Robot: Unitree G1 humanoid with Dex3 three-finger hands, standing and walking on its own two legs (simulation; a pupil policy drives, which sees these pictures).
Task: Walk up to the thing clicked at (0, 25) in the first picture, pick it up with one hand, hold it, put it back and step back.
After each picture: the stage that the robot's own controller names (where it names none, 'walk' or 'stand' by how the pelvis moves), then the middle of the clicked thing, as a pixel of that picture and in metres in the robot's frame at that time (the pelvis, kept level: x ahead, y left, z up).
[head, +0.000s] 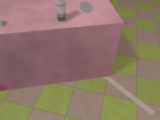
stand; out of the picture +0.97 +0.58 -0.08
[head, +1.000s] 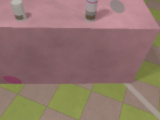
walk; (19, 10) +0.93 +0.39 -0.05
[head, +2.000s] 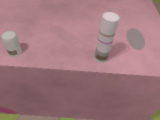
stand; (12, 44) +0.63 +0.34 -0.06
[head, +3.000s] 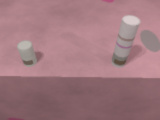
walk; (27, 54) +0.59 +0.26 -0.05
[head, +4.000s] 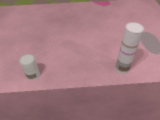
stand; (30, 67) +0.52 +0.25 -0.07
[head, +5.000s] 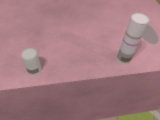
stand; (32, 62) +0.53 +0.21 -0.07
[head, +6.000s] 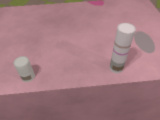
stand; (24, 69) +0.52 +0.29 -0.09
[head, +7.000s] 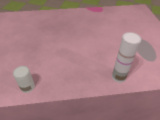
stand; (24, 79) +0.47 +0.26 -0.08
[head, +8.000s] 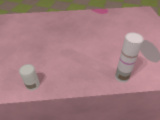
stand; (30, 77) +0.49 +0.25 -0.09
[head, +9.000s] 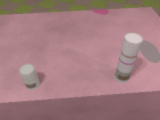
stand; (30, 77) +0.50 +0.25 -0.09
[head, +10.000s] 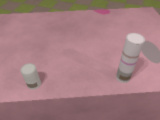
stand; (31, 76) +0.50 +0.24 -0.09
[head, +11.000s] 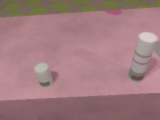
rise first; (44, 75) +0.50 +0.22 -0.08
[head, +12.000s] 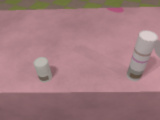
go down; (43, 70) +0.52 +0.23 -0.08
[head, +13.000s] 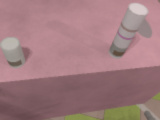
go down; (13, 53) +0.53 +0.21 -0.04
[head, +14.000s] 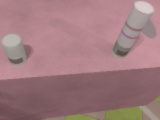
go down; (15, 50) +0.53 +0.21 -0.03
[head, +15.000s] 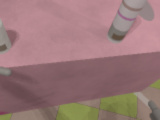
close in; out of the picture +0.54 +0.22 +0.01
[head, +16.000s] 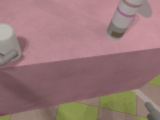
lift; (6, 43) +0.50 +0.18 +0.02
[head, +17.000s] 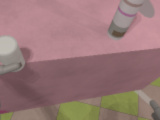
lift; (10, 55) +0.46 +0.17 +0.02
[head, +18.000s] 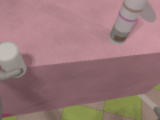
lift; (11, 61) +0.44 +0.18 +0.02
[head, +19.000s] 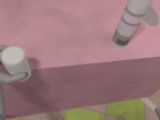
lift; (17, 65) +0.43 +0.17 +0.02
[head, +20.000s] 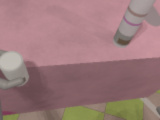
lift; (15, 70) +0.41 +0.18 +0.01
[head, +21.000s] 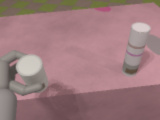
hold; (34, 75) +0.34 +0.14 +0.15
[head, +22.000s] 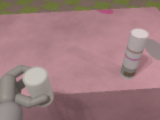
hold; (39, 87) +0.31 +0.14 +0.11
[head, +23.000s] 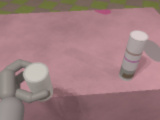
crouch; (39, 83) +0.32 +0.14 +0.11
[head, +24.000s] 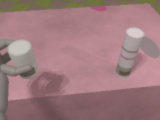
crouch; (24, 60) +0.40 +0.18 +0.13
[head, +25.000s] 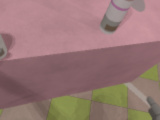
lower; out of the picture +0.50 +0.20 +0.02
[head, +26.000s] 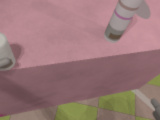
lower; (0, 52) +0.47 +0.19 +0.01
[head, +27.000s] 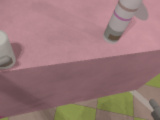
lower; (0, 50) +0.48 +0.19 +0.02
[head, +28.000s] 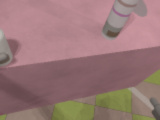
lower; out of the picture +0.49 +0.19 +0.02
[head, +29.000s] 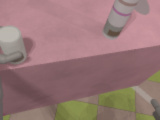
loosen; (13, 46) +0.49 +0.15 +0.02
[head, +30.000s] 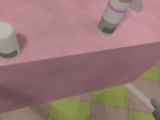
rise; (5, 42) +0.50 +0.16 +0.02
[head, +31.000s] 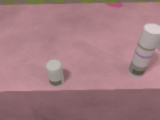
sink last; (55, 73) +0.47 +0.14 -0.04
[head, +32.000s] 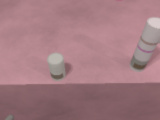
stand; (57, 67) +0.49 +0.13 -0.05
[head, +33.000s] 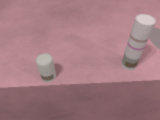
stand; (46, 68) +0.48 +0.16 -0.03
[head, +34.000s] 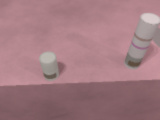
stand; (49, 66) +0.48 +0.15 -0.02
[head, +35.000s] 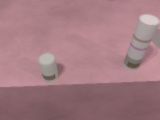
stand; (48, 68) +0.48 +0.15 -0.02
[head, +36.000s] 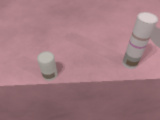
stand; (48, 66) +0.49 +0.15 -0.02
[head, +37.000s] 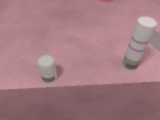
stand; (47, 69) +0.48 +0.14 -0.03
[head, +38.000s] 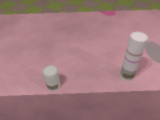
stand; (52, 78) +0.49 +0.15 -0.09
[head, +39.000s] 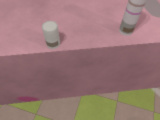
walk; (51, 35) +0.61 +0.14 -0.06
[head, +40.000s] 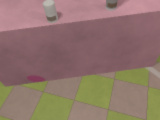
walk; (50, 11) +0.87 +0.19 -0.07
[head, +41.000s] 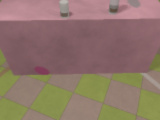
stand; (64, 9) +1.10 +0.13 -0.06
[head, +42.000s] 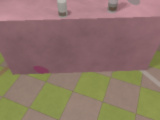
stand; (62, 8) +1.09 +0.13 -0.09
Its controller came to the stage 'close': yes
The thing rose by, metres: 0.21
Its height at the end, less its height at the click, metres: +0.00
